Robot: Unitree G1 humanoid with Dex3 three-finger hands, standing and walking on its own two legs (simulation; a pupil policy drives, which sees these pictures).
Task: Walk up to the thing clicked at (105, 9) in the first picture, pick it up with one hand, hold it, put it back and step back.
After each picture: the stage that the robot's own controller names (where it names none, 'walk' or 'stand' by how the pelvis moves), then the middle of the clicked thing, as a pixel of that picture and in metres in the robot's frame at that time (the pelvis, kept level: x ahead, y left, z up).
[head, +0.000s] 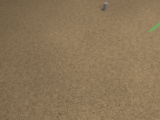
stand; (105, 6) +2.21 -0.30 -0.72
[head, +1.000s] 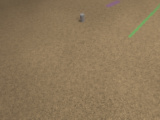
walk; (82, 17) +2.08 +0.16 -0.70
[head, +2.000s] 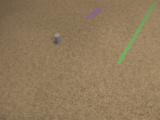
walk; (57, 38) +1.41 +0.40 -0.72
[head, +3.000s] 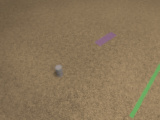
walk; (59, 70) +0.94 +0.32 -0.71
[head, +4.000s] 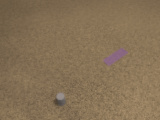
walk; (61, 99) +0.60 +0.22 -0.69
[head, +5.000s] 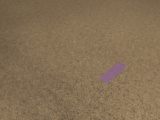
stand; out of the picture +0.37 +0.23 -0.69
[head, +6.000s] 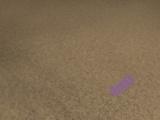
stand; out of the picture +0.35 +0.20 -0.72
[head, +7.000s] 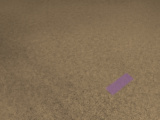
stand; out of the picture +0.35 +0.21 -0.73
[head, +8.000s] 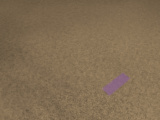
stand; out of the picture +0.34 +0.23 -0.73
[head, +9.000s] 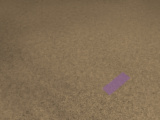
stand; out of the picture +0.32 +0.23 -0.73
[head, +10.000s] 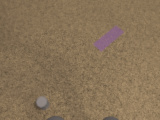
go down; (43, 103) +0.36 +0.24 -0.56
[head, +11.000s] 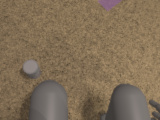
go down; (32, 69) +0.41 +0.26 -0.31
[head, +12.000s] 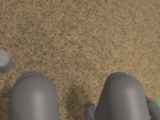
close in; (2, 62) +0.39 +0.28 -0.25
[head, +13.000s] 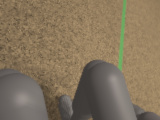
close; out of the picture +0.38 +0.30 -0.21
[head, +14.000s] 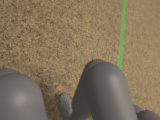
close; out of the picture +0.38 +0.31 -0.22
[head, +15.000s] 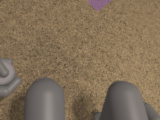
lift; (4, 77) +0.31 +0.28 -0.08
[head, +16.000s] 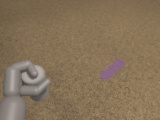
hold; (36, 84) +0.33 +0.17 +0.04
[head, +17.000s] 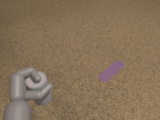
hold; (39, 89) +0.33 +0.17 +0.00
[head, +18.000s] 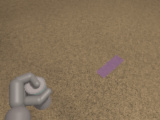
crouch; (39, 94) +0.32 +0.18 -0.03
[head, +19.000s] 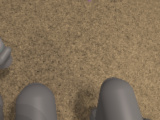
lower; out of the picture +0.43 +0.27 -0.10
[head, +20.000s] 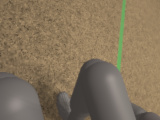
lower; out of the picture +0.39 +0.32 -0.22
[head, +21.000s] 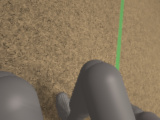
lower; out of the picture +0.39 +0.32 -0.22
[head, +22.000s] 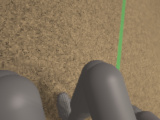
lower; out of the picture +0.38 +0.32 -0.22
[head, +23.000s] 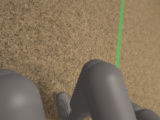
lower; out of the picture +0.38 +0.32 -0.22
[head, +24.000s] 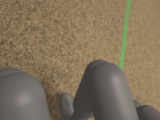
open; out of the picture +0.37 +0.30 -0.22
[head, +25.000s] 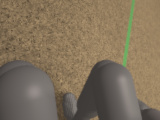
stand; out of the picture +0.38 +0.29 -0.21
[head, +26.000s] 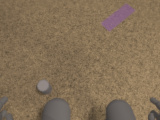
walk; (45, 87) +0.40 +0.24 -0.47
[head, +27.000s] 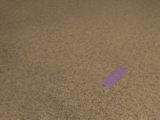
stand; out of the picture +0.34 +0.22 -0.66
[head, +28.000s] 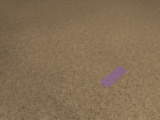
stand; out of the picture +0.35 +0.23 -0.67
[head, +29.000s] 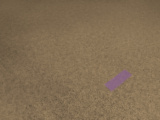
stand; out of the picture +0.36 +0.22 -0.72
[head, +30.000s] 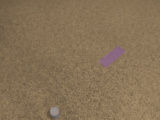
walk; (55, 113) +0.40 +0.18 -0.70
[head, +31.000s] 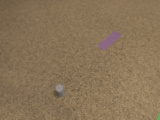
walk; (60, 90) +0.59 +0.23 -0.69
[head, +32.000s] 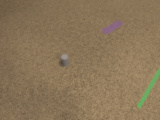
walk; (65, 60) +0.94 +0.21 -0.69
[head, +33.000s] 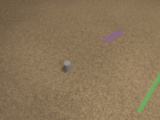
stand; (67, 66) +0.99 +0.21 -0.72
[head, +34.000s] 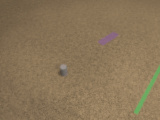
stand; (63, 70) +0.98 +0.23 -0.73
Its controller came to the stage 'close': yes
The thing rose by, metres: 0.71
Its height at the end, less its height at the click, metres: +0.00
